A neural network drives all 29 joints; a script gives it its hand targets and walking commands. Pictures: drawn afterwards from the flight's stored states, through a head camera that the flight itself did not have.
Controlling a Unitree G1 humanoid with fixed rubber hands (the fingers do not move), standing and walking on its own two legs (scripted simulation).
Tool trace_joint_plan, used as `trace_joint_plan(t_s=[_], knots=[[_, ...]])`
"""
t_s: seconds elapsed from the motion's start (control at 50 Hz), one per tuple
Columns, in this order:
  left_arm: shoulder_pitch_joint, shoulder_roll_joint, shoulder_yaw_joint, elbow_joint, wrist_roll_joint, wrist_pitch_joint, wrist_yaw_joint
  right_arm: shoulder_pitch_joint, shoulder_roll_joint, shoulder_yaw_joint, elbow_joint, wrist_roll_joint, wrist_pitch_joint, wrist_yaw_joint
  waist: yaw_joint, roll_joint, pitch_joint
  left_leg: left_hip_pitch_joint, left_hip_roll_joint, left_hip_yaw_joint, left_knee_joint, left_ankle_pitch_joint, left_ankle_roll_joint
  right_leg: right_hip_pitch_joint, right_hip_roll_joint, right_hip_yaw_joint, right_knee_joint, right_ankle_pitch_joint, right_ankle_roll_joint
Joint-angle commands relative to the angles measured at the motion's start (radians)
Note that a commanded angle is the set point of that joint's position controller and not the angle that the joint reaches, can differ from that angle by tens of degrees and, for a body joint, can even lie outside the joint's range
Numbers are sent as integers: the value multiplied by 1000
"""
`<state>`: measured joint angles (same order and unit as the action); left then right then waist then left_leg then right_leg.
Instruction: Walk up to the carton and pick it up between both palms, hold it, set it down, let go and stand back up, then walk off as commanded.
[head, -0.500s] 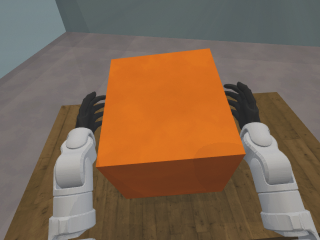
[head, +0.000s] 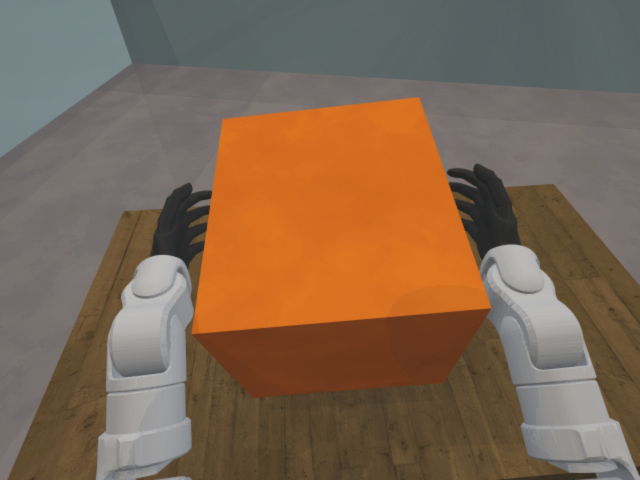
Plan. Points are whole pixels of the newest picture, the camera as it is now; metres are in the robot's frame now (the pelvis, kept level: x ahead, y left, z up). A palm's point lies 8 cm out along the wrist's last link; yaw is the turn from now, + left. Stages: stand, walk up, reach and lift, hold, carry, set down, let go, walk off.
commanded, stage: hold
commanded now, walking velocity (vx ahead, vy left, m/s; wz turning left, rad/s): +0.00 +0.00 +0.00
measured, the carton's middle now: (333, 251) +0.41 +0.00 +0.09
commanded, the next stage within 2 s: none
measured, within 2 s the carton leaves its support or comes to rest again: neither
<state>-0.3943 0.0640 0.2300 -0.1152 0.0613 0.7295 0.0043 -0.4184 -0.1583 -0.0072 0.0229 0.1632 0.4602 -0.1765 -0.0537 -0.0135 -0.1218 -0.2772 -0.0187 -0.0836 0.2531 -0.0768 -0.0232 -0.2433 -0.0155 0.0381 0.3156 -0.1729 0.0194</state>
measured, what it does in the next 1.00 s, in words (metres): stands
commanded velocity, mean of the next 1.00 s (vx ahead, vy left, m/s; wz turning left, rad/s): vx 0.00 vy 0.00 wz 0.00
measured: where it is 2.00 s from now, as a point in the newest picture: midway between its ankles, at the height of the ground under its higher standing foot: outside the picture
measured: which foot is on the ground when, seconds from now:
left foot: down 0.00-1.00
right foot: down 0.00-1.00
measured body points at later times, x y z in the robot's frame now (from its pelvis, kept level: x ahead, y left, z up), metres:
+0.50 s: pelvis +0.00 +0.00 +0.00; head +0.00 +0.00 +0.45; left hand +0.36 +0.18 +0.16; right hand +0.36 -0.18 +0.17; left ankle +0.03 +0.13 -0.75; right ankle -0.01 -0.13 -0.75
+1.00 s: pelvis +0.00 +0.00 +0.00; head +0.00 +0.00 +0.45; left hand +0.36 +0.18 +0.16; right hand +0.36 -0.18 +0.18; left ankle +0.03 +0.13 -0.75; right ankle -0.01 -0.13 -0.75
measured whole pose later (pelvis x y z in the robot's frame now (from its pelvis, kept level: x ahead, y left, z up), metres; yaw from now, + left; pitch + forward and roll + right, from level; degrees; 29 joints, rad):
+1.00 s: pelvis +0.00 +0.00 +0.00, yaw +0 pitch +6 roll +0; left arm -0.41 0.07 0.24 -0.11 0.06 0.74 0.01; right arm -0.45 -0.16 -0.01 0.05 0.17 0.47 -0.17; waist -0.05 -0.01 -0.12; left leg -0.28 -0.02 -0.08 0.25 -0.08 -0.02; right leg -0.24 -0.02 0.04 0.32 -0.17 0.02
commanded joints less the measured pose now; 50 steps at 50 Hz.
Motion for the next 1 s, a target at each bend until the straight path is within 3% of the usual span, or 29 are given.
trace_joint_plan(t_s=[0.0, 0.06, 0.14, 0.2, 0.24, 0.26, 0.28, 0.3, 0.36, 0.4, 0.44, 0.46, 0.48, 0.52, 0.58, 0.64, 0.66, 0.74, 0.78, 0.8, 0.84, 0.9, 0.92, 0.98], knots=[[-793, -487, -570, -197, -120, -116, -152, -812, 533, 502, -193, 204, -51, 92, -5, 18, -494, 405, -48, 65, 111, 234, -17, 244, 57, -90, -30, 375, 9], [-784, -486, -553, -206, -100, -112, -156, -780, 527, 503, -158, 202, -44, 90, -2, 28, -472, 409, -48, 65, 109, 242, -19, 254, 55, -92, -38, 382, 5], [-792, -486, -578, -238, -126, -119, -153, -787, 557, 539, -235, 222, -53, 82, -1, 15, -530, 409, -54, 66, 121, 266, -15, 267, 55, -85, -27, 419, 13], [-820, -489, -574, -218, -118, -117, -150, -813, 545, 515, -176, 214, -48, 91, 14, 39, -527, 413, -50, 67, 122, 264, -21, 252, 54, -84, -35, 382, 4], [-790, -472, -554, -197, -114, -118, -154, -809, 546, 517, -192, 214, -52, 88, 7, 2, -503, 398, -53, 68, 118, 259, -11, 269, 50, -83, -33, 422, 12], [-812, -475, -561, -221, -110, -123, -153, -802, 547, 523, -181, 216, -43, 91, 6, 15, -525, 410, -54, 66, 113, 255, -14, 271, 52, -89, -30, 405, 13], [-760, -482, -545, -173, -99, -106, -157, -785, 526, 510, -163, 207, -36, 90, 4, 6, -468, 400, -52, 68, 107, 248, -16, 263, 60, -86, -39, 390, 4], [-783, -473, -551, -211, -102, -113, -158, -793, 539, 519, -204, 207, -43, 90, 4, -4, -498, 408, -51, 66, 107, 239, -10, 270, 53, -86, -36, 392, 12], [-835, -477, -568, -211, -117, -114, -158, -814, 539, 496, -166, 203, -44, 90, -9, 39, -491, 405, -48, 63, 111, 228, -19, 246, 51, -86, -40, 360, 5], [-832, -487, -548, -168, -110, -109, -156, -849, 550, 503, -162, 210, -44, 92, 13, 12, -489, 388, -52, 69, 102, 195, -8, 234, 53, -89, -41, 318, 8], [-834, -489, -563, -174, -111, -114, -155, -850, 541, 495, -163, 200, -44, 96, 10, 20, -487, 402, -44, 74, 106, 199, -15, 224, 59, -93, -45, 288, 2], [-846, -502, -587, -198, -131, -114, -152, -856, 548, 498, -176, 204, -49, 98, 0, 30, -524, 408, -46, 70, 112, 221, -18, 229, 57, -93, -39, 326, 2], [-845, -488, -573, -154, -125, -112, -153, -856, 538, 491, -136, 189, -40, 98, 6, 19, -476, 397, -43, 70, 112, 194, -14, 203, 57, -95, -44, 293, 4], [-876, -473, -556, -180, -114, -116, -152, -848, 554, 489, -116, 195, -40, 100, 8, 23, -478, 393, -45, 72, 108, 190, -8, 208, 52, -91, -41, 306, 2], [-833, -488, -546, -168, -109, -112, -153, -846, 550, 505, -136, 208, -43, 102, 18, 8, -509, 410, -42, 72, 110, 235, -9, 244, 56, -92, -42, 353, 2], [-828, -491, -550, -141, -109, -106, -156, -869, 542, 490, -151, 199, -43, 99, 5, 17, -502, 395, -51, 73, 113, 209, -9, 247, 50, -87, -43, 353, 10], [-848, -480, -537, -128, -102, -109, -159, -879, 548, 485, -127, 191, -41, 100, 14, 6, -483, 386, -48, 74, 108, 194, -4, 237, 51, -89, -46, 327, 10], [-823, -480, -518, -135, -99, -103, -168, -822, 560, 493, -98, 203, -27, 98, 5, -7, -479, 394, -51, 74, 103, 234, -7, 265, 55, -88, -39, 381, 7], [-811, -489, -555, -197, -108, -114, -165, -833, 568, 516, -187, 218, -42, 91, 2, 12, -545, 404, -51, 70, 114, 265, -11, 290, 59, -88, -31, 418, 5], [-839, -490, -558, -185, -113, -111, -164, -847, 558, 495, -134, 213, -38, 93, -1, 20, -525, 412, -48, 70, 119, 278, -20, 269, 59, -94, -27, 415, 4], [-804, -489, -550, -160, -109, -108, -163, -847, 558, 517, -180, 219, -39, 88, 5, 8, -526, 397, -54, 73, 124, 277, -12, 290, 57, -85, -26, 448, 8], [-832, -484, -563, -197, -115, -114, -161, -823, 568, 507, -158, 220, -33, 90, -8, 26, -545, 418, -55, 69, 122, 280, -20, 280, 56, -85, -31, 440, 7], [-813, -483, -557, -172, -114, -110, -163, -842, 562, 512, -192, 220, -37, 88, -5, 0, -544, 404, -54, 71, 122, 276, -12, 289, 58, -84, -33, 438, 9], [-851, -483, -555, -155, -114, -110, -164, -862, 550, 484, -132, 205, -35, 90, -7, 20, -510, 389, -51, 73, 119, 235, -18, 267, 53, -86, -37, 387, 7]])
